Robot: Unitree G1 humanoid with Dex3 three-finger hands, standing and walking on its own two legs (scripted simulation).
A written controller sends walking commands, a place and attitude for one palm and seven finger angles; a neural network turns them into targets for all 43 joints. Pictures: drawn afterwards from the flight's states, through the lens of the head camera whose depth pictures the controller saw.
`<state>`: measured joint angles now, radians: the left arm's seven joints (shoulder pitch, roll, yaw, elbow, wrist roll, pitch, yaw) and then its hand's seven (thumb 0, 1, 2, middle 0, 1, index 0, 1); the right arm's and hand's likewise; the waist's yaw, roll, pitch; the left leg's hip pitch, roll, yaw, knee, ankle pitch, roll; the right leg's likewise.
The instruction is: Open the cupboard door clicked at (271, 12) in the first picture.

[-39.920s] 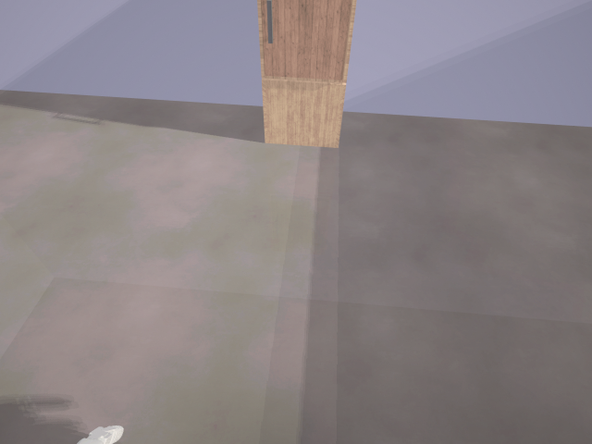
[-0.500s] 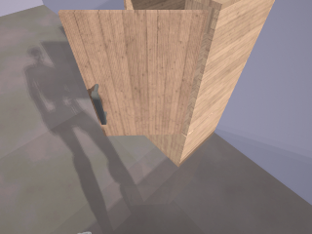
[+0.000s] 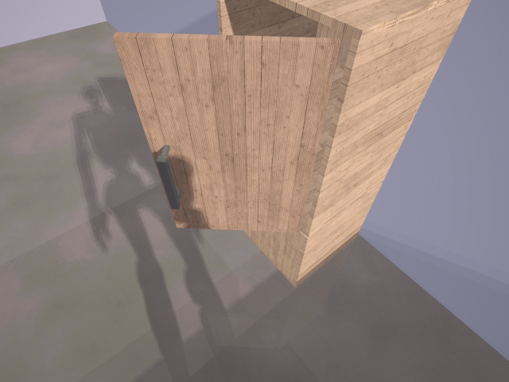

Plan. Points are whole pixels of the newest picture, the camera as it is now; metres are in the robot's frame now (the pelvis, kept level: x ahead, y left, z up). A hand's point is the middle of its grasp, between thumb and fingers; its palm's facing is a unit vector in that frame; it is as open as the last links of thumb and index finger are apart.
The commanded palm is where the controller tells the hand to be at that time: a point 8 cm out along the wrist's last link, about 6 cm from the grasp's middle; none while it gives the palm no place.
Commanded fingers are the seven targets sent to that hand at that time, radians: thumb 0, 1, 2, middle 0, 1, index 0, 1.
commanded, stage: look again from close up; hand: left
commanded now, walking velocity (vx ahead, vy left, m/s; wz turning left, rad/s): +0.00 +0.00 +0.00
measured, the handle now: (171, 178) +0.56 +0.25 -0.09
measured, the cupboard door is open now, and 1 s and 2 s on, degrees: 49 49 49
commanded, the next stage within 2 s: shuffle to correct the standing spot in 0.62 s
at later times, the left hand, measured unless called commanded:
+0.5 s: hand out of the picture +0.02 +0.22 -0.18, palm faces +0.04 -0.98 -0.21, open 7.4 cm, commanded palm none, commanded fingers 0.00 0.90 0.90 -0.20 -0.30 -0.20 -0.30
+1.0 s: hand out of the picture -0.10 +0.24 -0.18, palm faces +0.02 -0.99 -0.15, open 7.4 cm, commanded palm none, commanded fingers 0.00 0.90 0.90 -0.20 -0.30 -0.20 -0.30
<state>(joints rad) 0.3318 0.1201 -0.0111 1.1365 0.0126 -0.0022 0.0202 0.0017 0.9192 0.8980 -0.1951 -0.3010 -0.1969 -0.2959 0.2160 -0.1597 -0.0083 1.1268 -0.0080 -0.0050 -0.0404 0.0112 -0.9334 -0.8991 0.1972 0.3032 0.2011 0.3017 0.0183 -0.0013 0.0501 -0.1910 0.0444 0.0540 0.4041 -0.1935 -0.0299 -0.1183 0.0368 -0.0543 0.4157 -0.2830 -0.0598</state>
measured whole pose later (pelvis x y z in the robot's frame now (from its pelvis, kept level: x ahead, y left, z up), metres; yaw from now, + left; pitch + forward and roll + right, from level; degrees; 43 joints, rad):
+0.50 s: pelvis -0.01 +0.04 -0.01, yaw +0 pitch -3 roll -1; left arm 0.29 0.21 0.00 1.00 0.02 -0.01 0.04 0.00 0.91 0.90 -0.20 -0.30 -0.20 -0.30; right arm 0.20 -0.17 -0.01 1.02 -0.01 -0.01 -0.02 0.00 -0.90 -0.90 0.20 0.30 0.20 0.30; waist 0.01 -0.02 -0.01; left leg -0.23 0.01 0.05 0.53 -0.25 0.03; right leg -0.14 0.01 -0.05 0.48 -0.30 -0.01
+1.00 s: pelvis -0.04 +0.08 +0.00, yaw -2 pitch -2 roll -1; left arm 0.45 0.15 0.02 1.08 0.04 0.04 0.01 0.00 0.91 0.90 -0.19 -0.30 -0.20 -0.30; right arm 0.32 -0.17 -0.03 1.09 -0.02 0.02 -0.02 0.01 -0.90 -0.90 0.20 0.30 0.20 0.30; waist 0.01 -0.01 0.01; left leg -0.26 -0.03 0.11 0.46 -0.18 0.09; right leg -0.18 -0.02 -0.06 0.49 -0.33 -0.02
